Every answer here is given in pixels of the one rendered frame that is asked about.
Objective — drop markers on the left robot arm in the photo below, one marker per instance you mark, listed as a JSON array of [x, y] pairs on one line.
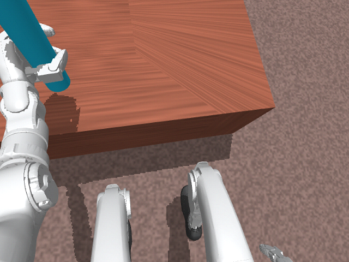
[[27, 189]]

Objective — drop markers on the right robot hand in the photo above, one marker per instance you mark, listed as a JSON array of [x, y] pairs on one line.
[[275, 254]]

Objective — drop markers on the can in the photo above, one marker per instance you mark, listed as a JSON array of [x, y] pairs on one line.
[[23, 28]]

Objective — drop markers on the right robot foot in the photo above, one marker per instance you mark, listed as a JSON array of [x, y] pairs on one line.
[[193, 234]]

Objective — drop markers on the left robot hand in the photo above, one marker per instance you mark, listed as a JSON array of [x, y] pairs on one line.
[[15, 67]]

